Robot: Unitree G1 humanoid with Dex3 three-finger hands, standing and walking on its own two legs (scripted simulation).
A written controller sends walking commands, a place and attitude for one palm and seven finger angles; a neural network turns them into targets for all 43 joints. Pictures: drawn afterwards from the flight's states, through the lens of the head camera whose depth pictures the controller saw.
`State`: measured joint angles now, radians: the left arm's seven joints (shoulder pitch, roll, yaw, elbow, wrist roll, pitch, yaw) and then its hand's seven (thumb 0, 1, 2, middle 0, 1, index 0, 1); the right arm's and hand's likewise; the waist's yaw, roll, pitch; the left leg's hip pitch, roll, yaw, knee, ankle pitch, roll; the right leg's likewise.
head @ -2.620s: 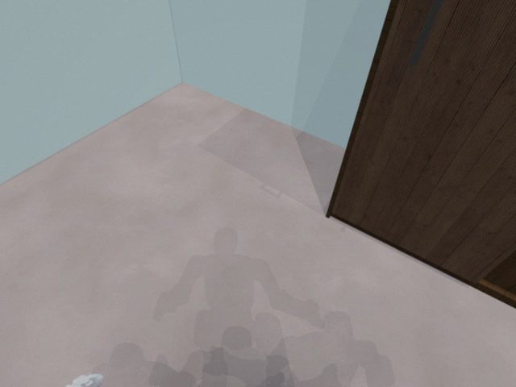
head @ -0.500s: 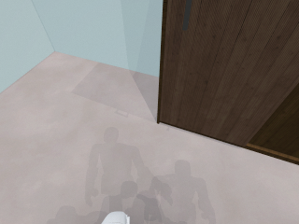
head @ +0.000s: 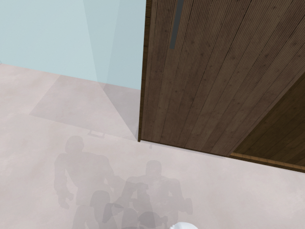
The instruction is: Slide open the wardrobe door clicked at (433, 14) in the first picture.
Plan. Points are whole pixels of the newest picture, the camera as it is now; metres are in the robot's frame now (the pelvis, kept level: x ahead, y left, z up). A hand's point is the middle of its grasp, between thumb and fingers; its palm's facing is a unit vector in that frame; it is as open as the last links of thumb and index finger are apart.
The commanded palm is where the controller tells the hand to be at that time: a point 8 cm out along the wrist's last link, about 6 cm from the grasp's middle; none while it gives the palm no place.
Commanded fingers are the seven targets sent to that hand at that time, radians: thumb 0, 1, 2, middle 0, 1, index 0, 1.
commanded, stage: turn to face it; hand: left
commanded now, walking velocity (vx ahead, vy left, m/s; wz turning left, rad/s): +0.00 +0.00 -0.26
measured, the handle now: (178, 12) +0.77 -0.02 +0.21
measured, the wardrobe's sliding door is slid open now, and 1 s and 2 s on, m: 0.00 0.00 0.00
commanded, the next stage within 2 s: take the last steps up to it in 0.02 s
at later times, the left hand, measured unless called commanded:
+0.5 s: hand out of the picture +0.12 +0.14 -0.17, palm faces -0.09 -0.97 -0.21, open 7.3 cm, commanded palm none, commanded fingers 0.00 0.90 0.90 -0.20 -0.30 -0.20 -0.30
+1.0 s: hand (117, 173) +0.31 +0.13 -0.17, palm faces -0.13 -0.98 -0.17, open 7.3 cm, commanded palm none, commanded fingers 0.00 0.90 0.90 -0.20 -0.30 -0.20 -0.30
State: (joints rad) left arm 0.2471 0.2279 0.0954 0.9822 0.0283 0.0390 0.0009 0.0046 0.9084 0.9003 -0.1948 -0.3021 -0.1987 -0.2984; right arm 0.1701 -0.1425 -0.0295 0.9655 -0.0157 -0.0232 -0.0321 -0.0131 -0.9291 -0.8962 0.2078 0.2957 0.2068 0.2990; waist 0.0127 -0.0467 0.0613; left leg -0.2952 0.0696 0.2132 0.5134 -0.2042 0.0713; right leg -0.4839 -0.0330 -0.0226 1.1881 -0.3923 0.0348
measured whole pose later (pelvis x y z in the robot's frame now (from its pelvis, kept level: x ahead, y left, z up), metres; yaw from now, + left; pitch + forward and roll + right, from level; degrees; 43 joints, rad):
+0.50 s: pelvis +0.08 -0.04 +0.00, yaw -7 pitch +0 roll -1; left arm 0.32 0.15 0.05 1.05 0.03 -0.03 0.01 0.00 0.92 0.90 -0.20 -0.30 -0.20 -0.30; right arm 0.32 -0.18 -0.06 1.08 -0.03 0.03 0.01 0.01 -0.91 -0.90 0.20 0.29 0.20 0.30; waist -0.03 0.02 -0.01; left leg -0.49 0.12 0.11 1.00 -0.35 -0.04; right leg -0.08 0.02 -0.10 0.39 -0.31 -0.04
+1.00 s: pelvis +0.24 -0.04 +0.01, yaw -9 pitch -1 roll +0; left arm 0.22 0.18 0.07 1.06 0.03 0.00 -0.01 0.01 0.92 0.90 -0.19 -0.30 -0.20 -0.30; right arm 0.33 -0.13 -0.04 1.10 -0.03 -0.05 -0.02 0.00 -0.92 -0.90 0.20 0.30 0.20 0.30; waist -0.02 -0.03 0.04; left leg -0.12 0.06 0.19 0.40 -0.25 0.01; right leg -0.48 -0.11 -0.07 0.85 -0.26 0.03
